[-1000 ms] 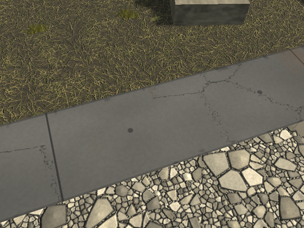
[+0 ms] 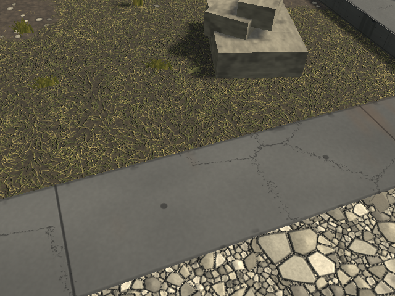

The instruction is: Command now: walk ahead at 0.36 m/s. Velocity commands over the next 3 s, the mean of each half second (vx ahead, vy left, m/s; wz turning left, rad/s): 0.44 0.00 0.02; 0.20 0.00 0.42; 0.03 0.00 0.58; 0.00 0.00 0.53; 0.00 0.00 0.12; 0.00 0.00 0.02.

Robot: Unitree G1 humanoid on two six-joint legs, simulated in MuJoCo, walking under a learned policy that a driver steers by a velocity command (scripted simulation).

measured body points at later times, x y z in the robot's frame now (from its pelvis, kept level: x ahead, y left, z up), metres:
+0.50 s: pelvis +0.24 -0.06 +0.00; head +0.28 -0.07 +0.45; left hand +0.41 +0.20 -0.11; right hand +0.23 -0.32 -0.15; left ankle +0.08 +0.09 -0.63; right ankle +0.32 -0.15 -0.73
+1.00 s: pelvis +0.44 -0.02 +0.00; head +0.47 +0.00 +0.45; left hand +0.50 +0.27 -0.12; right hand +0.65 -0.25 -0.10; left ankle +0.51 +0.07 -0.73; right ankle +0.37 -0.17 -0.66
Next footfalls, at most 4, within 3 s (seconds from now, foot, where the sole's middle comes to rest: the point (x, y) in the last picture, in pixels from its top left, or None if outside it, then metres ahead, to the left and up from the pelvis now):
0.40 right None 0.36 -0.15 -0.77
0.88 left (171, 293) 0.55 0.08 -0.77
1.36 right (237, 282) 0.58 -0.15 -0.77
1.96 left None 0.46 0.07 -0.77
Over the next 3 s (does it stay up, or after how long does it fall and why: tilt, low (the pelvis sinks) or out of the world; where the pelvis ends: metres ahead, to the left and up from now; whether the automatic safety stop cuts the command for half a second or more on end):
stays up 0.53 -0.01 0.00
